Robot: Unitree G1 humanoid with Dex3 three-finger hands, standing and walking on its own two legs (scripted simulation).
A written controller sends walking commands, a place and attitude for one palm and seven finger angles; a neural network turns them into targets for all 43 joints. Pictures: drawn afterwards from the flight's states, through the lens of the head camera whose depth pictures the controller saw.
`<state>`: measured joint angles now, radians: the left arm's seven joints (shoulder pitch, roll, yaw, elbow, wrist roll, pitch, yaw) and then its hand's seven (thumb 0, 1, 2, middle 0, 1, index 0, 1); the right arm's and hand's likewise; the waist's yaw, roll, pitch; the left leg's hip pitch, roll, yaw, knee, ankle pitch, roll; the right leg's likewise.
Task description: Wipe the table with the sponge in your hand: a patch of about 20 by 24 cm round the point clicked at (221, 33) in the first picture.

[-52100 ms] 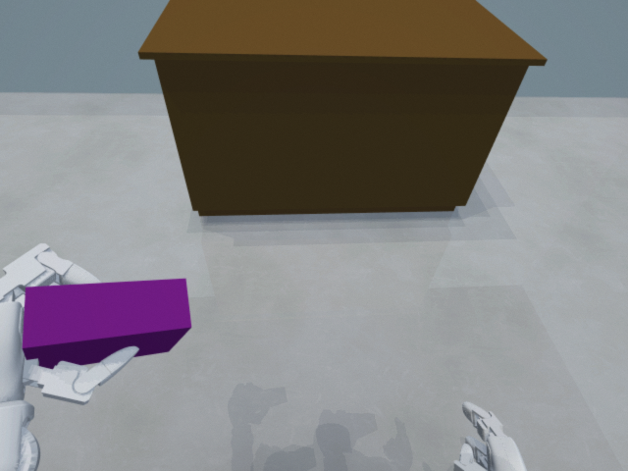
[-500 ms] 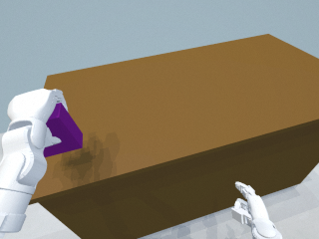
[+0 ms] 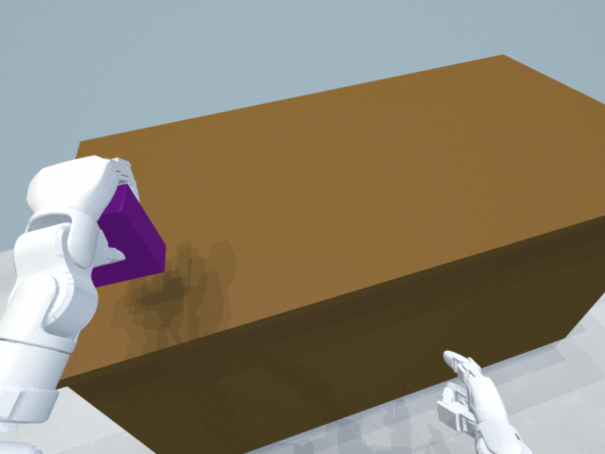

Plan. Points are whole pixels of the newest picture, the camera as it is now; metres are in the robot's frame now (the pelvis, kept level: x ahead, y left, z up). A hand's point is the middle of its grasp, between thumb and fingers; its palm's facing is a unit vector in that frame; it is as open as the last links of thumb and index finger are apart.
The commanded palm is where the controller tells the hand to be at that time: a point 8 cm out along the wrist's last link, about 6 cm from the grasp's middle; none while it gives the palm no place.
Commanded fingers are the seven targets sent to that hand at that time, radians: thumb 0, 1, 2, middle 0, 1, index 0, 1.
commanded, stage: bring the sponge back beside the body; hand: left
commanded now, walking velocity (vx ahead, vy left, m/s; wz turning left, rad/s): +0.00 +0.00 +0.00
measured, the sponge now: (114, 249) +0.31 +0.31 +0.13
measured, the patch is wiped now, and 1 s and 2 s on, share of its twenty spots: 0.90 0.90 0.90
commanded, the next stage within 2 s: step back with the hand held close in 1.46 s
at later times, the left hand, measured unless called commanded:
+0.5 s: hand (89, 261) +0.25 +0.29 +0.17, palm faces +0.15 -0.10 -0.98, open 9.4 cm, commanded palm +0.21 +0.29 +0.25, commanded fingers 0.00 0.10 1.30 -1.20 -1.60 -1.20 -1.60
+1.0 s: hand (87, 311) +0.20 +0.26 +0.16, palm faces +0.18 -0.14 -0.97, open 9.4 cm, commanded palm +0.15 +0.26 +0.24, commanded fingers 0.00 0.10 1.30 -1.20 -1.60 -1.20 -1.60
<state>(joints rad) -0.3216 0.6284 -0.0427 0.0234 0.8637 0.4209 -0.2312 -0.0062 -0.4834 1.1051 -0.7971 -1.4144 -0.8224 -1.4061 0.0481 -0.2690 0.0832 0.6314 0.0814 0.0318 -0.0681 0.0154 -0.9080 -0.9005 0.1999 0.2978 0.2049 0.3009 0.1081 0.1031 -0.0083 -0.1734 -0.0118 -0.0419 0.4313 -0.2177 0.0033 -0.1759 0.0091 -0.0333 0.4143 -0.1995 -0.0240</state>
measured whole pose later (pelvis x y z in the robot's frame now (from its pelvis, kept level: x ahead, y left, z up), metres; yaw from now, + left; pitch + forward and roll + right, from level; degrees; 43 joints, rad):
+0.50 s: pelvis +0.01 -0.01 +0.00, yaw +0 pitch -4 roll +0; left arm -0.05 0.61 -0.01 -0.27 0.81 0.50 -0.19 -0.01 -0.48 1.10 -0.80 -1.41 -0.82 -1.41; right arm -0.01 -0.28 0.08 0.60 0.08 0.05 -0.06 0.02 -0.91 -0.90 0.20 0.30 0.20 0.30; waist 0.15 0.12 -0.02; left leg -0.16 0.00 -0.05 0.47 -0.25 -0.01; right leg -0.16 0.02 -0.04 0.45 -0.23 -0.04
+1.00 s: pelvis -0.01 -0.02 +0.00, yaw -1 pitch -6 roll +0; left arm 0.19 0.59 0.03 -0.46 0.77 0.47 -0.13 -0.01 -0.48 1.10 -0.80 -1.41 -0.82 -1.41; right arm 0.03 -0.27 0.08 0.60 0.07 0.03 -0.07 0.02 -0.91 -0.90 0.20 0.30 0.20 0.30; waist 0.15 0.12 -0.02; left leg -0.15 0.02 -0.03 0.49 -0.24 -0.02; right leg -0.16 0.04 -0.02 0.47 -0.22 -0.05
